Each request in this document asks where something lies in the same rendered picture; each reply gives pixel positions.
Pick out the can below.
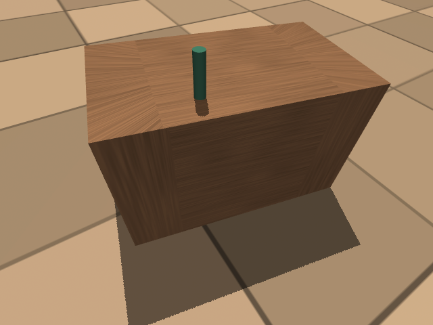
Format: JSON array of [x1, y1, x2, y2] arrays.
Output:
[[192, 46, 206, 100]]

